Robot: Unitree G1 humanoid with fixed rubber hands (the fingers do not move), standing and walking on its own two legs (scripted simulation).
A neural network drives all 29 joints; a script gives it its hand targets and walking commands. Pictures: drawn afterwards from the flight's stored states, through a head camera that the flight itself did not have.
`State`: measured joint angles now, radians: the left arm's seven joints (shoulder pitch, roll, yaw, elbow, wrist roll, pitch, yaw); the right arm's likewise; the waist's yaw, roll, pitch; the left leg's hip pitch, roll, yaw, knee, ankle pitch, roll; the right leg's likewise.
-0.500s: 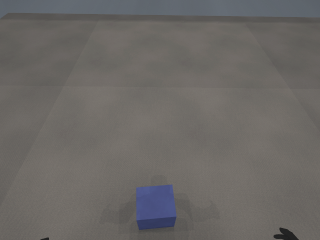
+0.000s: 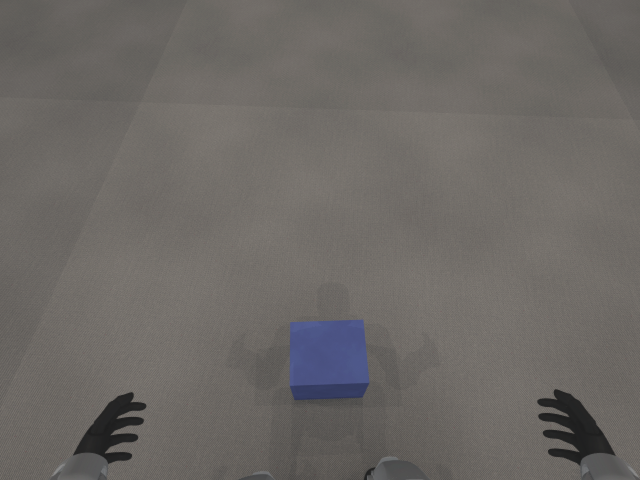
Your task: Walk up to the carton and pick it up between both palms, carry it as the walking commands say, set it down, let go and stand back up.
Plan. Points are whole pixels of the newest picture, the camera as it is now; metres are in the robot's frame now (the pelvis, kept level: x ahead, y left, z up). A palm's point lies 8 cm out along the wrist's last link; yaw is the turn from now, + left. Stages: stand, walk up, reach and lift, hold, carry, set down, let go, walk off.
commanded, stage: reach and lift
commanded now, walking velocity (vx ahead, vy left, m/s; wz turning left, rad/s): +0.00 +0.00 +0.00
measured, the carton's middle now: (327, 361) +0.43 -0.03 -0.66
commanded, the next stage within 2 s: none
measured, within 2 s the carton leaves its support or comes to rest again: neither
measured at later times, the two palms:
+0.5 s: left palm (165, 370) +0.30 +0.23 -0.14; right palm (511, 372) +0.26 -0.28 -0.14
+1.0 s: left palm (221, 309) +0.41 +0.17 -0.19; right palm (448, 304) +0.40 -0.24 -0.19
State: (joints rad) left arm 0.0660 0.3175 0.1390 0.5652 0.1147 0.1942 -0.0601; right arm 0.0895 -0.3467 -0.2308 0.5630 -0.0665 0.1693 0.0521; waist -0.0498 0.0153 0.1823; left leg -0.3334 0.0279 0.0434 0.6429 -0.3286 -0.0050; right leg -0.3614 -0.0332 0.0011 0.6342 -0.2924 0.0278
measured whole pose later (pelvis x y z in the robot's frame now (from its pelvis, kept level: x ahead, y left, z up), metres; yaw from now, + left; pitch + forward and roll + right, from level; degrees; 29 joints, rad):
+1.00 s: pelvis -0.06 -0.02 -0.10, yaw +1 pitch +38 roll +1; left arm -0.97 0.23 0.24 0.89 0.01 0.14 0.04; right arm -0.92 -0.24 -0.28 0.84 0.04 0.12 -0.04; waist -0.04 0.01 -0.02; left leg -1.40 0.01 -0.03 1.07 -0.33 -0.04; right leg -1.43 -0.01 0.02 1.06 -0.30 0.01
